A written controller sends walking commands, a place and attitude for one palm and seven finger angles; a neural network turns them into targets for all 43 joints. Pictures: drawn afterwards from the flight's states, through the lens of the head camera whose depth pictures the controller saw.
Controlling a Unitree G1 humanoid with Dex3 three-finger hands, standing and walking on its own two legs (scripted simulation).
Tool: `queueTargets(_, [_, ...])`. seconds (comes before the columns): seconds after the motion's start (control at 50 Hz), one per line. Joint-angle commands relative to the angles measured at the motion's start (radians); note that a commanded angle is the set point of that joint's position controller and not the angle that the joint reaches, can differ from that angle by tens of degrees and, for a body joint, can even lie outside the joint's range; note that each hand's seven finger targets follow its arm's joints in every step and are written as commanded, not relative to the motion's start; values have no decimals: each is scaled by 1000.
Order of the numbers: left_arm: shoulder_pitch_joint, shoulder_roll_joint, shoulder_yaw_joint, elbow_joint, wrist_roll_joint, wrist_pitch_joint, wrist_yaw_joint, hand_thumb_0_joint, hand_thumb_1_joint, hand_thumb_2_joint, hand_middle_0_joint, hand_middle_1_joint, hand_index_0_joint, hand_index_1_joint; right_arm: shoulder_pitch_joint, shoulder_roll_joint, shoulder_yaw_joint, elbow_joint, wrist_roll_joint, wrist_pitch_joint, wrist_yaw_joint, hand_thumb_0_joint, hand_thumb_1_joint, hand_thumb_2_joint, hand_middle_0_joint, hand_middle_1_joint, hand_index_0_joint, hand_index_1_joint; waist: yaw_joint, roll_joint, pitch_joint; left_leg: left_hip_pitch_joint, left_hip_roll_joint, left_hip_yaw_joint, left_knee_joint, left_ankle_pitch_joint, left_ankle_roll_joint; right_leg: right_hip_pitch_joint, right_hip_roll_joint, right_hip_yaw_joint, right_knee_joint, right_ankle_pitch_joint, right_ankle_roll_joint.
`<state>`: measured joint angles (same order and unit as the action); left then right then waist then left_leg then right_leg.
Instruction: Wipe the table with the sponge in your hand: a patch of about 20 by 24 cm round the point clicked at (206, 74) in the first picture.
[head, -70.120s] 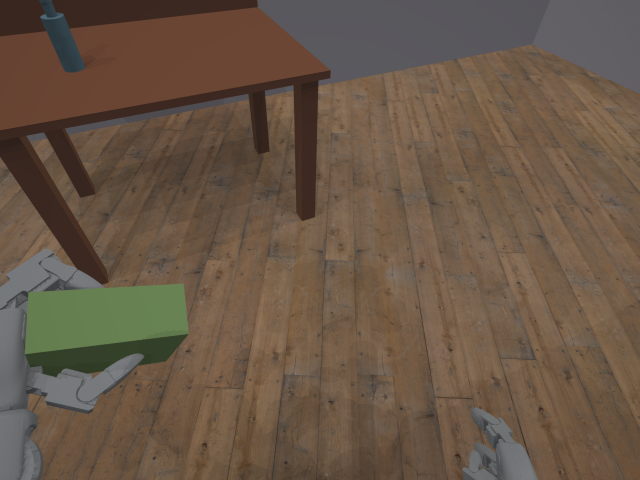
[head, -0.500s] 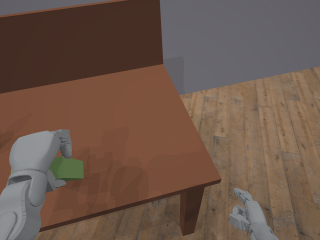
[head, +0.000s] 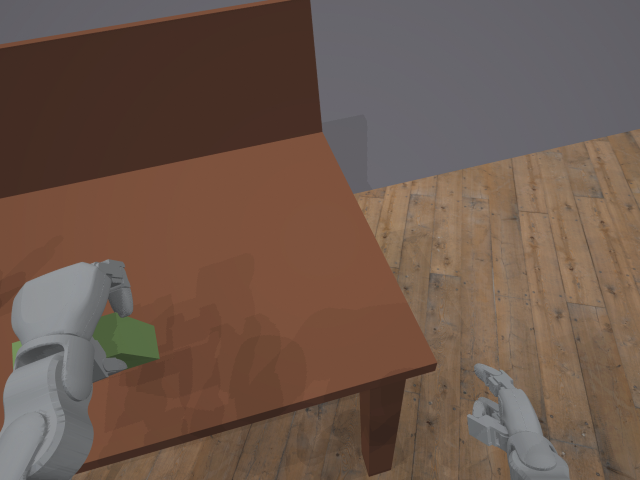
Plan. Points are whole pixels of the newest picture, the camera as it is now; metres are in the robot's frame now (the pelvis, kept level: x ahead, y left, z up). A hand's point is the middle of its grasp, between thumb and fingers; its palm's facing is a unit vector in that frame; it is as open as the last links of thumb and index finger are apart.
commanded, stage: move the sponge above the wiping area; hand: left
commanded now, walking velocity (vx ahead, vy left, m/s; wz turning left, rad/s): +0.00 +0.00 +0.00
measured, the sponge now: (101, 352) +0.22 +0.34 +0.04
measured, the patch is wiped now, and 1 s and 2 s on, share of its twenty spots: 0.95 0.95 0.95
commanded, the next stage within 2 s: none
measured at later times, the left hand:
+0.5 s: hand (107, 360) +0.20 +0.30 +0.07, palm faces -0.08 -0.13 -0.99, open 8.7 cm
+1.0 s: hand (120, 381) +0.19 +0.29 +0.04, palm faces -0.15 -0.16 -0.97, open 8.7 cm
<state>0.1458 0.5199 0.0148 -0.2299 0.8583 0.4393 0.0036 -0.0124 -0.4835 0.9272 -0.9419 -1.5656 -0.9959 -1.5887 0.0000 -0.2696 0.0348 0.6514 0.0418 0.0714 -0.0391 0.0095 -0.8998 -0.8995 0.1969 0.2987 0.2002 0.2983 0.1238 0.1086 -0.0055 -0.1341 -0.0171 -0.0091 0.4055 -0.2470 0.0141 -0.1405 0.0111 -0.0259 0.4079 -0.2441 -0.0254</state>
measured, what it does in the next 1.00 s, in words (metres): stands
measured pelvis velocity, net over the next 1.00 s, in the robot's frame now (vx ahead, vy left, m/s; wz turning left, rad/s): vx -0.01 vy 0.01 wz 0.00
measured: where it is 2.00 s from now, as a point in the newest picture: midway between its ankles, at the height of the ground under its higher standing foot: outside the picture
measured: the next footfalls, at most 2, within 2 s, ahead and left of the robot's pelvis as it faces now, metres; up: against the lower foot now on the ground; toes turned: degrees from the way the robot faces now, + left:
none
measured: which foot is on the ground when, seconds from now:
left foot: down 0.00-1.00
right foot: down 0.00-1.00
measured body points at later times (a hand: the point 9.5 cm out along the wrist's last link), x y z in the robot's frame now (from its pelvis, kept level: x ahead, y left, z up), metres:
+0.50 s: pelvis -0.01 +0.00 +0.00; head -0.01 -0.05 +0.45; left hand +0.20 +0.30 +0.13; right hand +0.24 -0.21 -0.09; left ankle -0.02 +0.11 -0.74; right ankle -0.01 -0.11 -0.74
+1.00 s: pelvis -0.01 +0.01 +0.00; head +0.00 -0.03 +0.45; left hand +0.19 +0.29 +0.10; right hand +0.24 -0.21 -0.09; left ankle -0.02 +0.11 -0.74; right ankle -0.01 -0.11 -0.74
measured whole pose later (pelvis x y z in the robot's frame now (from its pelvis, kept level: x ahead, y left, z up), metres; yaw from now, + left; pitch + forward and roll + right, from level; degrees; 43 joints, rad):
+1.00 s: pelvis -0.01 +0.01 +0.00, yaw +0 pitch -1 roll +0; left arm 0.24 0.49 -0.06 -0.14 0.87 0.32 -0.05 -0.01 -0.48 0.93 -0.94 -1.57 -1.00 -1.59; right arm 0.03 -0.28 0.02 0.65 0.03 0.04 -0.06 0.01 -0.90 -0.90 0.20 0.30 0.20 0.30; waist 0.13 0.09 0.01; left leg -0.16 -0.03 0.00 0.43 -0.25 0.03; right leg -0.17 0.00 -0.02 0.43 -0.24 -0.02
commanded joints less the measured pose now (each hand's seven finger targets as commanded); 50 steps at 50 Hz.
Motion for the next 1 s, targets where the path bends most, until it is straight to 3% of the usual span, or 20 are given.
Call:
queueTargets(0.0, [-165, 189, 35, -191, 26, 20, -33, 0, 100, 1300, -1200, -1600, -1200, -1600, -214, -95, -25, -195, 8, -61, -14, 0, -900, -900, 200, 300, 200, 300, -21, -76, -160, 3, -12, -48, -30, 306, 29, 77, -16, 90, -33, 260, -34])
queueTargets(0.1, [-204, 313, 167, -244, 80, -81, -13, 0, 100, 1300, -1200, -1600, -1200, -1600, -186, -81, -26, -193, -19, -72, -29, 0, -900, -900, 200, 300, 200, 300, 5, -103, -250, 44, -12, -46, -9, 336, 38, 109, -12, 100, -19, 265, -37])
queueTargets(0.16, [-157, 383, 276, -240, 87, -127, 42, 0, 100, 1300, -1200, -1600, -1200, -1600, -200, -88, -33, -168, -22, -72, -28, 0, -900, -900, 200, 300, 200, 300, 31, -27, -237, 53, -14, -68, -8, 342, 28, 113, 5, 162, -33, 272, -61])
queueTargets(0.18, [-196, 290, 201, -248, 87, -135, 53, 0, 100, 1300, -1200, -1600, -1200, -1600, -187, -71, -29, -175, -20, -78, -26, 0, -900, -900, 200, 300, 200, 300, 17, -23, -257, 56, -10, -51, -5, 367, 27, 114, -9, 118, -21, 298, -53])
queueTargets(0.26, [-96, 287, 240, -134, 40, -86, 79, 0, 100, 1300, -1200, -1600, -1200, -1600, -207, -92, -42, -151, -1, -74, -16, 0, -900, -900, 200, 300, 200, 300, 17, -8, -149, 20, -8, -57, -18, 315, 15, 66, 3, 146, -46, 248, -58])
queueTargets(0.28, [-104, 221, 168, -138, 23, -69, 66, 0, 100, 1300, -1200, -1600, -1200, -1600, -204, -92, -38, -165, 1, -73, -16, 0, -900, -900, 200, 300, 200, 300, 6, -7, -146, 9, -3, -44, -24, 300, 18, 66, -12, 98, -44, 242, -44])
queueTargets(0.38, [-108, 168, 56, -131, 2, -35, -6, 0, 100, 1300, -1200, -1600, -1200, -1600, -210, -98, -32, -186, 9, -85, -29, 0, -900, -900, 200, 300, 200, 300, -24, -70, -119, -11, -12, -42, -31, 216, 32, 41, -14, 90, -53, 168, -28])
queueTargets(0.44, [-210, 203, 57, -147, 26, -94, -24, 0, 100, 1300, -1200, -1600, -1200, -1600, -180, -95, -38, -176, -3, -94, -41, 0, -900, -900, 200, 300, 200, 300, -35, -91, -142, 6, -13, -46, -28, 201, 39, 26, -14, 88, -57, 136, -26])
queueTargets(0.54, [-280, 270, 146, -186, 92, -224, 50, 0, 100, 1300, -1200, -1600, -1200, -1600, -145, -81, -52, -150, -29, -122, -51, 0, -900, -900, 200, 300, 200, 300, -1, -38, -234, 68, -3, -57, -15, 271, 33, 37, -5, 100, -47, 171, -44])
queueTargets(0.56, [-258, 341, 227, -175, 100, -221, 74, 0, 100, 1300, -1200, -1600, -1200, -1600, -169, -85, -48, -141, -26, -124, -50, 0, -900, -900, 200, 300, 200, 300, 14, -17, -230, 67, -6, -73, -21, 257, 30, 44, 14, 141, -58, 151, -59])
queueTargets(0.62, [-251, 277, 200, -105, 110, -194, 126, 0, 100, 1300, -1200, -1600, -1200, -1600, -150, -84, -56, -130, -18, -109, -41, 0, -900, -900, 200, 300, 200, 300, 11, 18, -221, 38, 0, -58, -27, 300, 12, 50, -3, 108, -44, 188, -60])
queueTargets(0.66, [-180, 320, 267, -44, 83, -131, 144, 0, 100, 1300, -1200, -1600, -1200, -1600, -192, -95, -51, -119, -7, -95, -32, 0, -900, -900, 200, 300, 200, 300, 34, 25, -181, 21, -8, -65, -39, 284, 6, 65, 8, 143, -50, 184, -70])
queueTargets(0.68, [-171, 224, 185, -64, 58, -109, 137, 0, 100, 1300, -1200, -1600, -1200, -1600, -189, -83, -49, -136, -2, -89, -25, 0, -900, -900, 200, 300, 200, 300, 20, 11, -201, 6, 0, -46, -41, 298, 7, 88, -8, 91, -35, 212, -55])
queueTargets(0.7, [-122, 252, 210, -59, 50, -85, 132, 0, 100, 1300, -1200, -1600, -1200, -1600, -192, -93, -53, -138, 1, -85, -20, 0, -900, -900, 200, 300, 200, 300, 29, -5, -203, 5, -1, -49, -37, 317, 5, 96, -8, 99, -28, 237, -54])
queueTargets(0.76, [-2, 183, 143, -34, 14, -9, 77, 0, 100, 1300, -1200, -1600, -1200, -1600, -242, -100, -42, -152, 13, -70, -9, 0, -900, -900, 200, 300, 200, 300, 17, -46, -145, -14, -7, -57, -38, 301, 8, 83, -5, 116, -34, 246, -51])
queueTargets(0.78, [-23, 101, 41, -71, 4, 1, 45, 0, 100, 1300, -1200, -1600, -1200, -1600, -230, -97, -39, -173, 15, -68, -6, 0, -900, -900, 200, 300, 200, 300, -7, -60, -137, -23, -1, -50, -40, 286, 14, 76, -14, 76, -32, 245, -39])
queueTargets(0.8, [-30, 117, 30, -77, 4, 2, 23, 0, 100, 1300, -1200, -1600, -1200, -1600, -216, -97, -38, -177, 18, -68, -7, 0, -900, -900, 200, 300, 200, 300, -12, -87, -129, -24, -2, -57, -40, 269, 19, 62, -14, 80, -34, 226, -35])
queueTargets(0.88, [-93, 167, 50, -153, 23, -68, -19, 0, 100, 1300, -1200, -1600, -1200, -1600, -188, -94, -36, -191, 1, -82, -23, 0, -900, -900, 200, 300, 200, 300, -26, -133, -162, -3, -7, -52, -20, 234, 44, 54, -9, 82, -35, 192, -28])
queueTargets(0.9, [-137, 234, 102, -156, 46, -109, -10, 0, 100, 1300, -1200, -1600, -1200, -1600, -167, -94, -39, -179, -8, -87, -27, 0, -900, -900, 200, 300, 200, 300, -18, -128, -168, 5, -6, -56, -16, 237, 42, 39, -9, 90, -37, 183, -30])
queueTargets(0.98, [-254, 288, 177, -217, 114, -243, 79, 0, 100, 1300, -1200, -1600, -1200, -1600, -139, -75, -50, -155, -33, -114, -48, 0, -900, -900, 200, 300, 200, 300, 1, -17, -243, 78, 6, -68, 2, 282, 38, 25, 4, 106, -36, 178, -50])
